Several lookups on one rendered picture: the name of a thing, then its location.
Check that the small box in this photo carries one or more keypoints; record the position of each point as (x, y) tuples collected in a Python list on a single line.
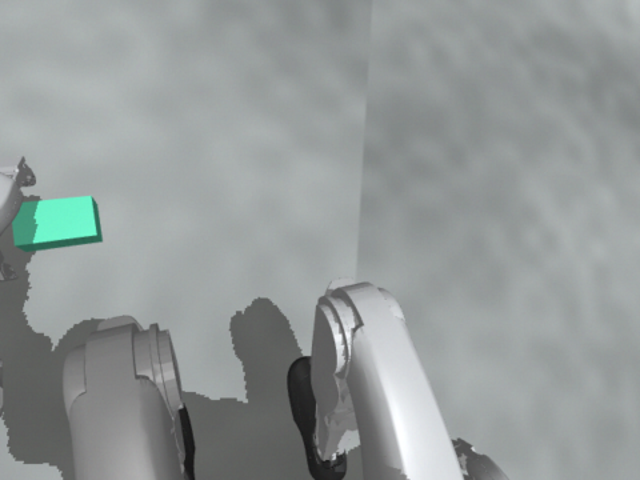
[(56, 223)]

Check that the left robot hand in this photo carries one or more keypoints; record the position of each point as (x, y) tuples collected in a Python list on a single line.
[(14, 174)]

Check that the right robot hand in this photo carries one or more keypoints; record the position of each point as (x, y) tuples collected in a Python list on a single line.
[(479, 467)]

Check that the left robot foot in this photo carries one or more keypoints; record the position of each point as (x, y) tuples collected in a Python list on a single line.
[(188, 444)]

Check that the right robot foot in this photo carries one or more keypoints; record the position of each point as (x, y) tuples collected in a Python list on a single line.
[(303, 406)]

